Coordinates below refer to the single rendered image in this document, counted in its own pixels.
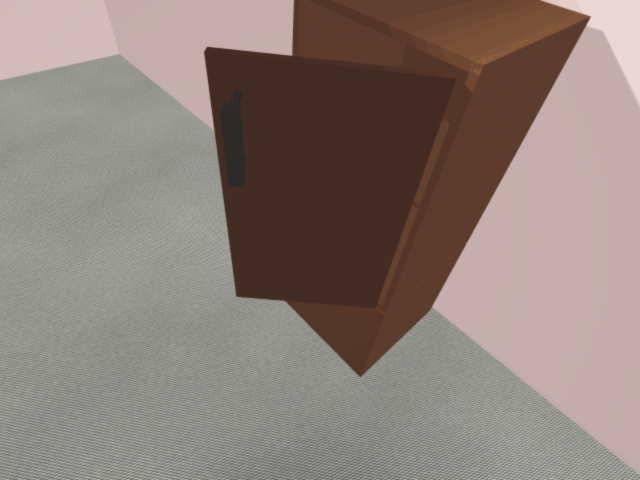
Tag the handle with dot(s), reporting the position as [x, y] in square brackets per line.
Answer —
[233, 140]

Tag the cupboard door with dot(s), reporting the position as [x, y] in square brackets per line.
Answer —
[335, 152]

